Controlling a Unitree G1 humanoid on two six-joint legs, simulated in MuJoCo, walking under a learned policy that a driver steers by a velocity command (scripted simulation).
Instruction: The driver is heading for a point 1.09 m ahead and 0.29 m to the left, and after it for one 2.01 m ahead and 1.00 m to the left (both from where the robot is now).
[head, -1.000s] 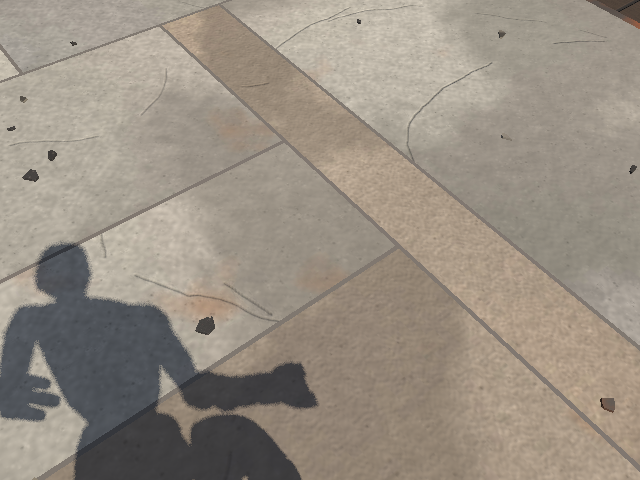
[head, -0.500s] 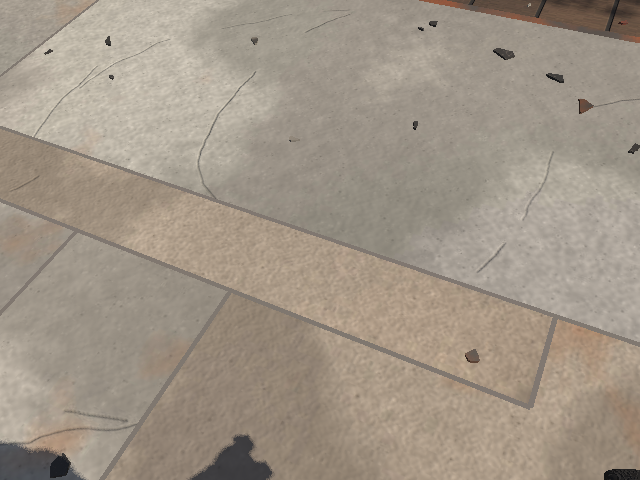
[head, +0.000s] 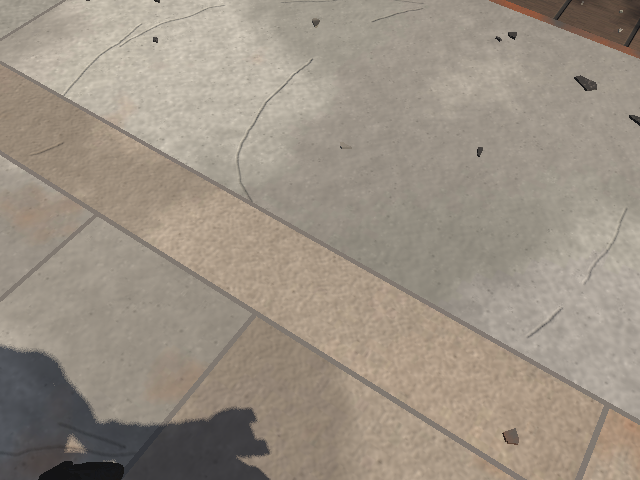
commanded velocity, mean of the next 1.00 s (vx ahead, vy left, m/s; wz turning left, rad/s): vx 0.74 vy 0.00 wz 0.68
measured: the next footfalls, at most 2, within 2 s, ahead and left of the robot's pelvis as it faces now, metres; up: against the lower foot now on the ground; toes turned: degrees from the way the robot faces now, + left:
right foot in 0.18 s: +0.17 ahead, -0.14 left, +0.00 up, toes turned +20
left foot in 0.72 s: +0.41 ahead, +0.29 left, +0.00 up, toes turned +46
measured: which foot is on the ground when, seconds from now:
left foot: down 0.00-0.18, up 0.20-0.70, down 0.72-1.00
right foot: up 0.00-0.16, down 0.18-0.70, up 0.72-1.00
